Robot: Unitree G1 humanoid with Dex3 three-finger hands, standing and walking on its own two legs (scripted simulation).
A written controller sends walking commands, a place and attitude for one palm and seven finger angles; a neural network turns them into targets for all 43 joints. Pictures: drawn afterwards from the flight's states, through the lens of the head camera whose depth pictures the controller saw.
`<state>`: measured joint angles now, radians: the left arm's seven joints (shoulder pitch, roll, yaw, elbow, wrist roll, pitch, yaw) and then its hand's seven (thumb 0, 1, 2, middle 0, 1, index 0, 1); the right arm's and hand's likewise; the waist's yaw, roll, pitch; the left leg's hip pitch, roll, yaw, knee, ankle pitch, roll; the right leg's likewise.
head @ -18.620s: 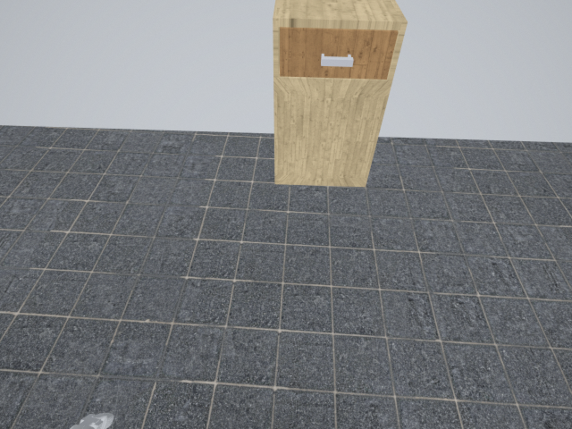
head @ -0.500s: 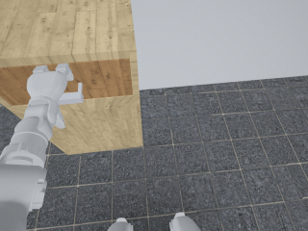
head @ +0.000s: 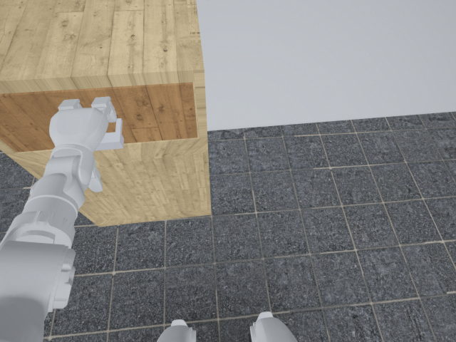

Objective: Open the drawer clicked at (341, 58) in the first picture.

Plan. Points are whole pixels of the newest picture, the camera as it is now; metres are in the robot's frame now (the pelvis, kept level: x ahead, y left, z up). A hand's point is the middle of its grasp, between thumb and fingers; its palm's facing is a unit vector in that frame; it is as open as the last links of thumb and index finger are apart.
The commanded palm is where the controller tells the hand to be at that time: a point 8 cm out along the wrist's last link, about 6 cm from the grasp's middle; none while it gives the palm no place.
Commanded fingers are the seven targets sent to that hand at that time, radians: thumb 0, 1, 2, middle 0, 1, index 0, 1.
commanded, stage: lower the fingers behind the handle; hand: left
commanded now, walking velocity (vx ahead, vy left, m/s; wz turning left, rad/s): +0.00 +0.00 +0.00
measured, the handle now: (93, 133) +0.53 +0.26 -0.03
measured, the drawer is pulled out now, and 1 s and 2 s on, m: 0.00 0.00 0.00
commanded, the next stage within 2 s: lift the fingers back up to retry in 1.32 s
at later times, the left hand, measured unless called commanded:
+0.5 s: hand (97, 149) +0.48 +0.23 -0.02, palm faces -0.06 -0.02 -1.00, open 13.9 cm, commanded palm +0.47 +0.23 +0.02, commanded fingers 0.00 -0.50 0.30 -0.30 -1.20 -0.30 -1.20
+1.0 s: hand (99, 152) +0.48 +0.23 -0.03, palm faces -0.01 +0.01 -1.00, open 14.1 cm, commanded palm +0.46 +0.23 +0.00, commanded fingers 0.00 -0.50 0.30 -0.30 -1.20 -0.30 -1.20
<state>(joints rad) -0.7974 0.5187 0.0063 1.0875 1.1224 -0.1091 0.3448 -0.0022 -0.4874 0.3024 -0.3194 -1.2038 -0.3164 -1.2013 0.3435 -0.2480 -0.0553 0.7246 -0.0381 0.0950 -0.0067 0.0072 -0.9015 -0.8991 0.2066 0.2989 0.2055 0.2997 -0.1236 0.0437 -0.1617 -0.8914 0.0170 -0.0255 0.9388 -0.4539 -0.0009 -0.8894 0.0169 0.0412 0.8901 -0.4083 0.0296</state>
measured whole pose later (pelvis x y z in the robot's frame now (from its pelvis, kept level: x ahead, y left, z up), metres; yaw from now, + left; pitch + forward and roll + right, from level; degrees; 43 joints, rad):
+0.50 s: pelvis -0.01 +0.00 -0.02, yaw +0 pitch +26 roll -2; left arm -0.84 0.54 0.03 1.13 1.13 -0.09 0.40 0.00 -0.49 0.30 -0.32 -1.20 -0.30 -1.21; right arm 0.34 -0.26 -0.05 0.75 -0.05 0.08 -0.01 0.01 -0.90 -0.90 0.21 0.30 0.21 0.30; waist -0.14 0.05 -0.17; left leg -1.02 0.02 -0.03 1.05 -0.48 -0.01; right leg -1.02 0.02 0.04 1.00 -0.44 0.03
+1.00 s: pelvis -0.04 +0.00 -0.04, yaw +0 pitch +28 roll -2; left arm -0.93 0.55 0.00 1.15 1.13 -0.05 0.41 0.00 -0.49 0.30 -0.32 -1.20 -0.23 -1.27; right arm 0.31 -0.26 -0.02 0.71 -0.04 0.07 -0.01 0.01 -0.90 -0.90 0.21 0.30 0.21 0.30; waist -0.15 0.04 -0.18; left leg -1.15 0.01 -0.04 1.16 -0.49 0.00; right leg -1.15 0.02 0.04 1.12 -0.45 0.03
